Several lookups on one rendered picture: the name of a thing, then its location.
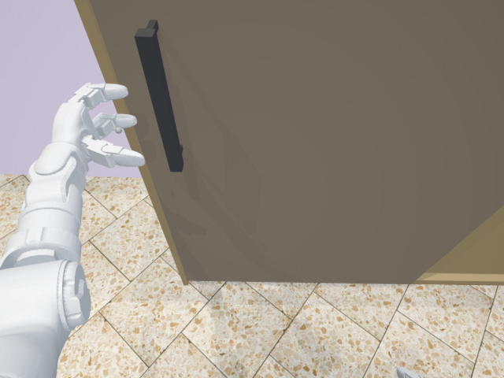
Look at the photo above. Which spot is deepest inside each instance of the handle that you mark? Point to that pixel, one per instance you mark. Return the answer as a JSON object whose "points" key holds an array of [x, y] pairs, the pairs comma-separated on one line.
{"points": [[150, 55]]}

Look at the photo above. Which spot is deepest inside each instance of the robot left upper arm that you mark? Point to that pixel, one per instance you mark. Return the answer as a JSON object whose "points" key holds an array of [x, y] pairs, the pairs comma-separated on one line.
{"points": [[40, 305]]}

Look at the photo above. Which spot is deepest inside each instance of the wardrobe door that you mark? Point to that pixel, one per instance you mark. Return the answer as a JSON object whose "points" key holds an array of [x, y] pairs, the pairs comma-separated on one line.
{"points": [[482, 251], [324, 141]]}

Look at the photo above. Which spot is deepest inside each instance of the left robot hand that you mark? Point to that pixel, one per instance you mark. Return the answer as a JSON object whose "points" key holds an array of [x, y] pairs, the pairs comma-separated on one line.
{"points": [[73, 124]]}

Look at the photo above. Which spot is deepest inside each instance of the left robot forearm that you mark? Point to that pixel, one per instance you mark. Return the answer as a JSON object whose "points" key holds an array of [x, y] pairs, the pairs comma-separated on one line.
{"points": [[50, 217]]}

